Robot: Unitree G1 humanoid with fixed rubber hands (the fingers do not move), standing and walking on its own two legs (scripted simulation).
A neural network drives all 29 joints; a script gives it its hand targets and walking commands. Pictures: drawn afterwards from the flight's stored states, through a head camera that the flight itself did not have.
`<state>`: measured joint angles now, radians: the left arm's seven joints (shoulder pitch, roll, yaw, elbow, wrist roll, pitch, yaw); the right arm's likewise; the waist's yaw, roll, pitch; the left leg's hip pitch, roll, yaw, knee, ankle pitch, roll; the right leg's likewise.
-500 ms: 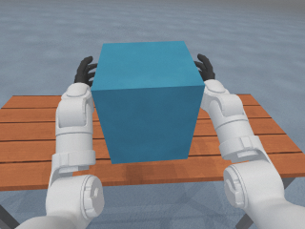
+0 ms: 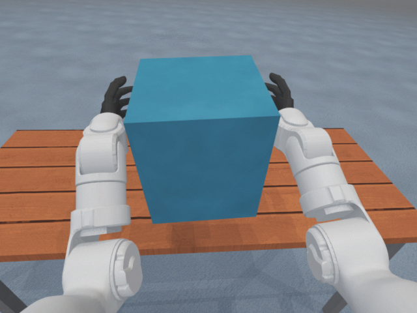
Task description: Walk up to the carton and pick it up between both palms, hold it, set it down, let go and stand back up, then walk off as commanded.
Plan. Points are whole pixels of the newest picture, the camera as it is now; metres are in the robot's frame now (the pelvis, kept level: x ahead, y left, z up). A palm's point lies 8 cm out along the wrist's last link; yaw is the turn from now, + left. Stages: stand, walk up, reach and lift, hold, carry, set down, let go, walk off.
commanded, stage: hold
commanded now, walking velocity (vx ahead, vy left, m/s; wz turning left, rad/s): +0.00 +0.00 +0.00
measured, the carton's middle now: (200, 141) +0.39 +0.01 +0.19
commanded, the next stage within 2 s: none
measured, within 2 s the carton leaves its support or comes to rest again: neither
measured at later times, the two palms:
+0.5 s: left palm (112, 119) +0.37 +0.16 +0.25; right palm (282, 113) +0.38 -0.14 +0.25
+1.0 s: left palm (110, 116) +0.37 +0.16 +0.25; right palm (282, 115) +0.38 -0.14 +0.25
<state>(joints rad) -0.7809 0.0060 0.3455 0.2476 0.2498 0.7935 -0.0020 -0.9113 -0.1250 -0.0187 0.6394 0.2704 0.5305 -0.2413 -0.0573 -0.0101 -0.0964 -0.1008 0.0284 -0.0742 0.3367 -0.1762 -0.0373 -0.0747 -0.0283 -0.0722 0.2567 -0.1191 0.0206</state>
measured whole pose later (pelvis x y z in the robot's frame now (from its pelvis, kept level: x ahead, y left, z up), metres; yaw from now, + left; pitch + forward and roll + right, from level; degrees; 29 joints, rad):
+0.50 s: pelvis +0.00 +0.00 +0.00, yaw +0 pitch -4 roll -1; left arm -0.78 0.01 0.35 0.24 0.25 0.81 -0.01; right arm -0.92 -0.13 -0.01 0.64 0.28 0.55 -0.24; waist -0.06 -0.01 -0.11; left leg -0.10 0.03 -0.07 0.34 -0.18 -0.04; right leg -0.07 -0.03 -0.07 0.26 -0.12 0.02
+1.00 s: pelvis +0.00 +0.00 +0.00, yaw +0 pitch -4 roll -1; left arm -0.78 0.01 0.35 0.21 0.26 0.82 -0.02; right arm -0.88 -0.13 0.01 0.58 0.29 0.55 -0.26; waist -0.06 -0.01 -0.10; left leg -0.09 0.03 -0.07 0.34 -0.18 -0.04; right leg -0.06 -0.03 -0.07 0.26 -0.12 0.02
